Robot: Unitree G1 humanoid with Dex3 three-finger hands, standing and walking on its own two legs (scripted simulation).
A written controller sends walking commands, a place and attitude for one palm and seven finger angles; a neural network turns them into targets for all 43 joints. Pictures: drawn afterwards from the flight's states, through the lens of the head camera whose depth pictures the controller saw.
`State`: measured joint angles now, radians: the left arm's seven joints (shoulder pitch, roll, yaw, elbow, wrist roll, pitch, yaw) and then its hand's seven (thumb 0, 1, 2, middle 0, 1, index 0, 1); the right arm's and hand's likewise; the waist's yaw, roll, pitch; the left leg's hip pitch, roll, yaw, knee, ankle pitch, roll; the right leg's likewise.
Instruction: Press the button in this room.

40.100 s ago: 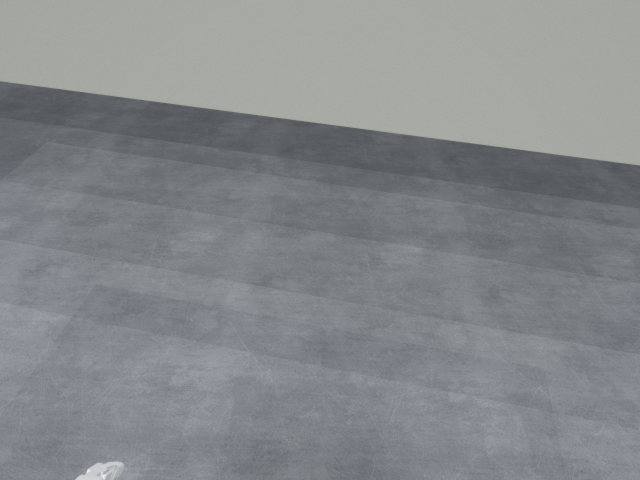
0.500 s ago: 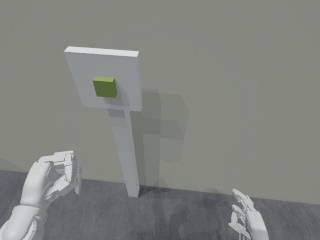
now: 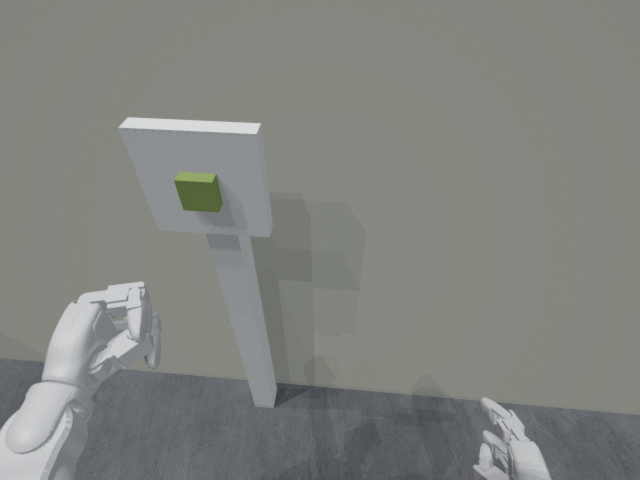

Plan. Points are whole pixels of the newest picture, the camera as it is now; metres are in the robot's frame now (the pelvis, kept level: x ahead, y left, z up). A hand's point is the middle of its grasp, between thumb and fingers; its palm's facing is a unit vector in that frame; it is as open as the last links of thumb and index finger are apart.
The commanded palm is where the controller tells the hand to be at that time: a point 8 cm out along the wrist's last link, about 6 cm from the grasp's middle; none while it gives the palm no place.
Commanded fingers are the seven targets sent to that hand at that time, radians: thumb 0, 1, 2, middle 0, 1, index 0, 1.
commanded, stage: raise the hand and make a fist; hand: left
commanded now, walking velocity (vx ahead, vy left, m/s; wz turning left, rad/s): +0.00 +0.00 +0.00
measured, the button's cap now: (200, 191) +0.48 +0.22 +0.12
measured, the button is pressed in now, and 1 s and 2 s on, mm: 0 0 0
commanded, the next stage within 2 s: aim a knuckle at the button in 0.14 s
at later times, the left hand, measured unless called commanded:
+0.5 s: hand (160, 324) +0.25 +0.20 +0.12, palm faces +0.04 -1.00 -0.06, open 3.1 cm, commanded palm +0.23 +0.25 +0.12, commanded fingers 0.00 0.90 0.90 -1.30 -1.50 -1.30 -1.50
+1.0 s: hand (184, 281) +0.32 +0.20 +0.11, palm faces +0.01 -1.00 -0.03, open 3.1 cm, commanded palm +0.30 +0.25 +0.10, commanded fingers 0.00 0.90 0.90 -1.30 -1.50 -1.30 -1.50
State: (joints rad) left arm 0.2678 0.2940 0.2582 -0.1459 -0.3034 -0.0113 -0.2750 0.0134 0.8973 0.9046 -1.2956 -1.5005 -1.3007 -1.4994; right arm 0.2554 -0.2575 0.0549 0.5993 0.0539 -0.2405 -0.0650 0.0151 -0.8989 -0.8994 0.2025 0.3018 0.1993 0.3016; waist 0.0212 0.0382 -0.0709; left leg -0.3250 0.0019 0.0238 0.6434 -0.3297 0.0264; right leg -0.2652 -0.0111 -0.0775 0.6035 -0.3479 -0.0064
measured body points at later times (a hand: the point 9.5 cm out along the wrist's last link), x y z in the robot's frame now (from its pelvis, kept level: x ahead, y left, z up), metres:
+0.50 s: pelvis -0.01 -0.02 +0.00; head -0.02 -0.04 +0.45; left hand +0.24 +0.25 +0.12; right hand +0.17 -0.26 -0.08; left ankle +0.01 +0.10 -0.73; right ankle -0.02 -0.11 -0.73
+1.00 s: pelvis -0.01 -0.01 +0.00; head +0.00 -0.02 +0.45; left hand +0.31 +0.25 +0.11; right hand +0.14 -0.25 -0.09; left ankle +0.01 +0.10 -0.73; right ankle -0.02 -0.11 -0.73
